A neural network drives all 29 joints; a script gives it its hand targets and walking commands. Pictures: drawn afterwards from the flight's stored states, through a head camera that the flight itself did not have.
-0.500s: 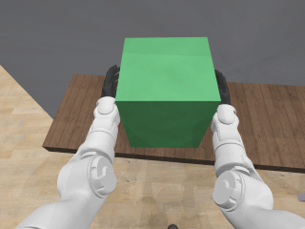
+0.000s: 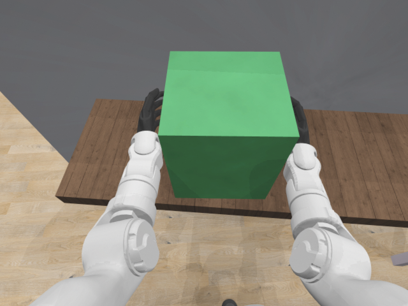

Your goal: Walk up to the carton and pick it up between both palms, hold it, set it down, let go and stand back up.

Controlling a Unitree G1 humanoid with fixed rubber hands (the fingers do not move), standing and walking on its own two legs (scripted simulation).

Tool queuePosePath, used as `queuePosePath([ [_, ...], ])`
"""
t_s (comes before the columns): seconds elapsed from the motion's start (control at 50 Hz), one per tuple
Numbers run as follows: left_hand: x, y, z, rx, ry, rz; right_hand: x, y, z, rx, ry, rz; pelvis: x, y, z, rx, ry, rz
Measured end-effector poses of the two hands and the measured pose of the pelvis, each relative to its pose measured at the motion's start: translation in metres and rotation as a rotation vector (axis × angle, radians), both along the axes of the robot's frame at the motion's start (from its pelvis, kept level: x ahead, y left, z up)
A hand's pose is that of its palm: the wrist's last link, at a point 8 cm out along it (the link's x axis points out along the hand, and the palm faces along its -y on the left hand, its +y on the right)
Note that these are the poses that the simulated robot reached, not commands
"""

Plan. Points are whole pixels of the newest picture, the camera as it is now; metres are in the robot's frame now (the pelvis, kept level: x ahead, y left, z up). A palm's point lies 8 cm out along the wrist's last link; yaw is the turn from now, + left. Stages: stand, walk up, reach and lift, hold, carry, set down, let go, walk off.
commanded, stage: reach and lift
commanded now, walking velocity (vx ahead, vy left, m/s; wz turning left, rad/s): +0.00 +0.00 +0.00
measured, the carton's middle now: (222, 132) +0.43 -0.09 +0.04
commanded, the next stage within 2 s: none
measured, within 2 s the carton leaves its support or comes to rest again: leaves its support in 0.66 s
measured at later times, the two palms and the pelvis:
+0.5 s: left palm (149, 130) +0.44 +0.06 +0.07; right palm (298, 139) +0.37 -0.23 +0.06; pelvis +0.00 -0.01 +0.00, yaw +1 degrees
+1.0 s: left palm (154, 133) +0.41 +0.05 +0.09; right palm (314, 144) +0.34 -0.25 +0.08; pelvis -0.04 -0.02 +0.00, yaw +2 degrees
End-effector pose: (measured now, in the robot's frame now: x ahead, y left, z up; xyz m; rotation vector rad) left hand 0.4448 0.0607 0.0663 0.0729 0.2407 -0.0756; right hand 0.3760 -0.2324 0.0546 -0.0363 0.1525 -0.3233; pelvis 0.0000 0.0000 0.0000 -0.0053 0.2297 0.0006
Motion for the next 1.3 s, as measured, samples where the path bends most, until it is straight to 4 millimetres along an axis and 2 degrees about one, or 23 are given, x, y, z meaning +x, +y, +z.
queuePosePath([
  [0.42, -0.005, -0.001, 0.000, 0.000, 0.014, 0.002, -0.005, -0.002, 0.000, 0.006, 0.008, -0.004, -0.002, -0.005, 0.001, 0.004, -0.008, 0.016],
  [0.6, -0.009, -0.002, 0.003, 0.007, -0.024, -0.007, -0.009, -0.001, 0.004, -0.047, -0.035, 0.003, -0.003, -0.007, 0.000, 0.000, 0.020, 0.030],
  [0.84, -0.028, -0.003, 0.009, 0.016, -0.071, -0.010, -0.027, -0.003, 0.011, -0.061, -0.078, 0.002, -0.022, -0.011, 0.000, 0.000, 0.030, 0.039],
  [0.96, -0.034, -0.011, 0.020, 0.019, -0.085, -0.013, -0.035, -0.010, 0.019, -0.056, -0.092, -0.004, -0.035, -0.016, -0.001, 0.007, 0.036, 0.033],
  [1.16, -0.026, -0.024, 0.049, 0.021, -0.125, -0.014, -0.028, -0.022, 0.032, -0.043, -0.130, -0.014, -0.049, -0.022, 0.000, 0.028, 0.030, 0.024],
  [1.3, -0.024, -0.014, 0.040, 0.033, -0.088, 0.007, -0.021, -0.013, 0.019, -0.029, -0.095, 0.009, -0.045, -0.023, 0.002, 0.032, 0.009, 0.018],
])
